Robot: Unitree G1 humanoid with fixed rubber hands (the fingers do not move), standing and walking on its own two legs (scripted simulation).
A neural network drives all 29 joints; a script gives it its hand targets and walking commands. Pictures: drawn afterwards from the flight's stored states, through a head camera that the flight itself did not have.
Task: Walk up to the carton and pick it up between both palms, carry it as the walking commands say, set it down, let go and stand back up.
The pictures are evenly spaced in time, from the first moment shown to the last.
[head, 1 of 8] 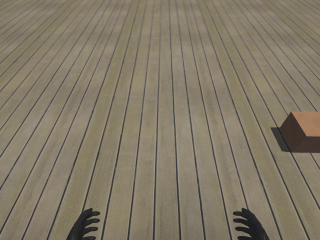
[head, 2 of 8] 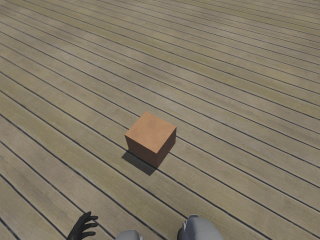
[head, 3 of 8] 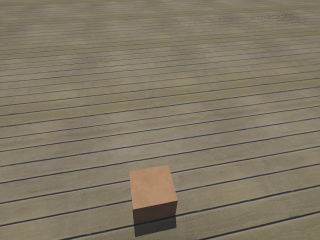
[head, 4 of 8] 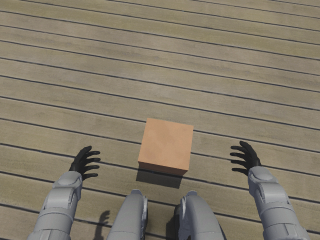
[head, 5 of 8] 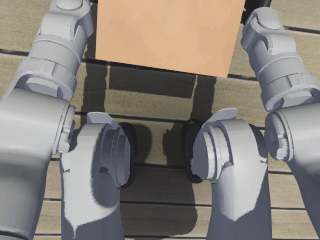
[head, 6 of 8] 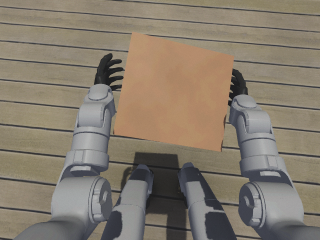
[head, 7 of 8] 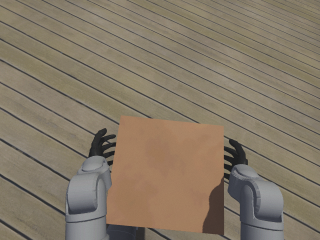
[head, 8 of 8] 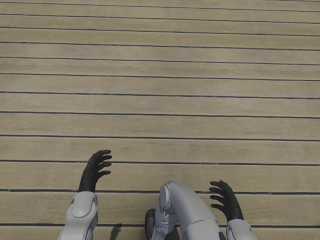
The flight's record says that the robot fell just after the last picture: yes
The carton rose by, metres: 0.68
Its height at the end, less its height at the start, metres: +0.02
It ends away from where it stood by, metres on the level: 4.15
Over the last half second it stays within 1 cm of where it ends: yes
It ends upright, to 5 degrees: no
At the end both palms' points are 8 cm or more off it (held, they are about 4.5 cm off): yes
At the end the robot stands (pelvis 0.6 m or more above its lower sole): yes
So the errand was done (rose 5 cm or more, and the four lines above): no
